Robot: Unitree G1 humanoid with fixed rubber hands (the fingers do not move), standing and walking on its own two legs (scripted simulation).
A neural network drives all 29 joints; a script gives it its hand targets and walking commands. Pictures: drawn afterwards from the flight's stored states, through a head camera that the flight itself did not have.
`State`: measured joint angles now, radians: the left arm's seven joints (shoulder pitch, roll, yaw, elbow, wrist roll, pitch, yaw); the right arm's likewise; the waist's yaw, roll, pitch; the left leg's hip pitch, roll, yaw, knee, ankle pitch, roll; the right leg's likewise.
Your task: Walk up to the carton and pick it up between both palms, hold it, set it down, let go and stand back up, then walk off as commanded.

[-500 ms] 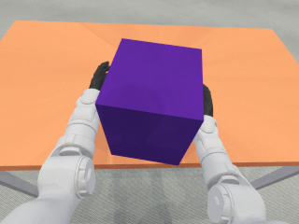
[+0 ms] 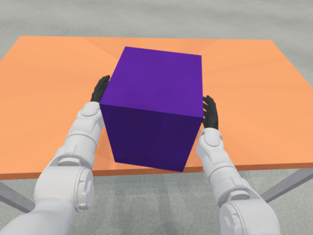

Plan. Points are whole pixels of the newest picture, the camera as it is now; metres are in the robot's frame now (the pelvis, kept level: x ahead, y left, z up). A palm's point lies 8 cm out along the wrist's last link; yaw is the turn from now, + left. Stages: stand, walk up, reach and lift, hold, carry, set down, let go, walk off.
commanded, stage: set down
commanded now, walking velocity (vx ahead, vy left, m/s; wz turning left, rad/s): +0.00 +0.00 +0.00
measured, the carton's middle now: (155, 112) +0.42 -0.03 +0.08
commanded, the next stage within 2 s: none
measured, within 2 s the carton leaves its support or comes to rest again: neither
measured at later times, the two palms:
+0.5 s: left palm (85, 126) +0.39 +0.15 +0.08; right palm (217, 140) +0.30 -0.17 +0.08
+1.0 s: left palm (61, 151) +0.32 +0.20 +0.07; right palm (226, 158) +0.25 -0.18 +0.08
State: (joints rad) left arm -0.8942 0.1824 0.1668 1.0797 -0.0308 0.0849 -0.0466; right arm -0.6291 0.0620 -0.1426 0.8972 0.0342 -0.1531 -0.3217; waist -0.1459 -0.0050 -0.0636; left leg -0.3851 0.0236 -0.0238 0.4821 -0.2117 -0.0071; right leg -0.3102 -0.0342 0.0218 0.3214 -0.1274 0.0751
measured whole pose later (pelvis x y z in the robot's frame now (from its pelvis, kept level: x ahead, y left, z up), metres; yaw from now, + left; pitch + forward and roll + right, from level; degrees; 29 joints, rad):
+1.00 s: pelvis -0.03 -0.01 +0.00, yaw +0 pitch -1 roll -1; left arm -0.39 0.32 0.09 0.49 -0.19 0.30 -0.11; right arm -0.13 0.06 0.01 0.16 0.12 0.17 -0.39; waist -0.07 -0.03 -0.01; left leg -0.26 0.02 -0.02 0.44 -0.17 -0.01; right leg -0.22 -0.03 0.02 0.35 -0.12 0.06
